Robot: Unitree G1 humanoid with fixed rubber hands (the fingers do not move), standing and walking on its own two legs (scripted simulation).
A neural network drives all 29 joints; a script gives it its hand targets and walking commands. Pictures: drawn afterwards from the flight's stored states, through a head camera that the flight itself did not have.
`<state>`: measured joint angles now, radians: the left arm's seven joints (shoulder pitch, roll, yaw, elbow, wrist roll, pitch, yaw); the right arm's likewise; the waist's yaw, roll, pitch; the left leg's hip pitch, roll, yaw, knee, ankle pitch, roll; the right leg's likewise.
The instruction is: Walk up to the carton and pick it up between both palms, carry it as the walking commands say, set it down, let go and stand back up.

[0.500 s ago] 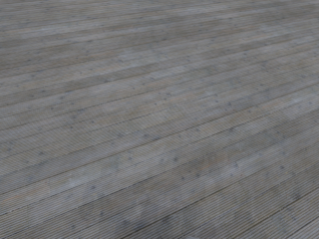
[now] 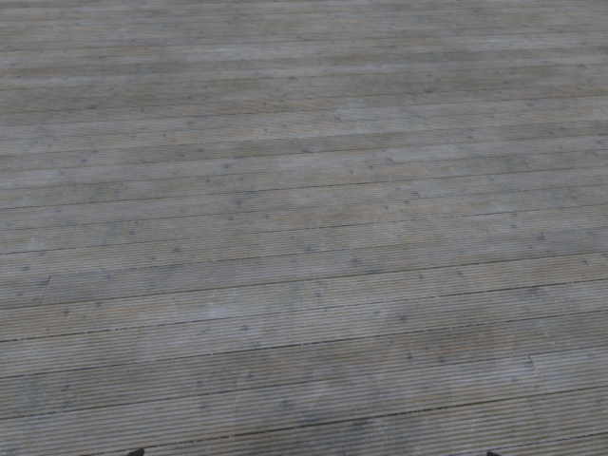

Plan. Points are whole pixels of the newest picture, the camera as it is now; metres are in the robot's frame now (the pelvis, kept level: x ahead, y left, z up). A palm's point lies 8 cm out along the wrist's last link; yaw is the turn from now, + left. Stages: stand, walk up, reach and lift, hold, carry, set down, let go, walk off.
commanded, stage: walk up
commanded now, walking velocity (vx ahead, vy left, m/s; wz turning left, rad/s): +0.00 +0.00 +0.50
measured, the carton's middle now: out of the picture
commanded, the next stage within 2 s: none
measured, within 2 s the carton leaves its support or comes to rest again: neither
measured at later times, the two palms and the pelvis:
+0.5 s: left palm out of the picture +0.00 +0.26 -0.09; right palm out of the picture +0.10 -0.24 -0.12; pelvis -0.05 -0.01 +0.01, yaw +14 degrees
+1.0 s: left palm out of the picture -0.03 +0.29 -0.09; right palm out of the picture +0.14 -0.19 -0.13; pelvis +0.00 +0.03 +0.01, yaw +29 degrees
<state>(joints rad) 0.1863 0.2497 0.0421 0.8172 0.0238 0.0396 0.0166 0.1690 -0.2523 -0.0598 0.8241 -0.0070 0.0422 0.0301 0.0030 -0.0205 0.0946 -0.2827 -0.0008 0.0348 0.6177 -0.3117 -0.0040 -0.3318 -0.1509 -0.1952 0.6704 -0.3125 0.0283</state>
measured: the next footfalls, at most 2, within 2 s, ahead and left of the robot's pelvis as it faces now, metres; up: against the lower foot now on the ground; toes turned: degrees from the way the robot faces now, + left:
right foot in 0.30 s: +0.06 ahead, -0.12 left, +0.00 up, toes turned +4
left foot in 0.62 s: -0.07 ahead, +0.12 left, +0.00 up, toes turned +20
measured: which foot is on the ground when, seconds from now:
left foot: down 0.00-0.32, up 0.34-0.60, down 0.62-0.92, up 0.94-1.00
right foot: up 0.00-0.28, down 0.30-0.62, up 0.64-0.90, down 0.92-1.00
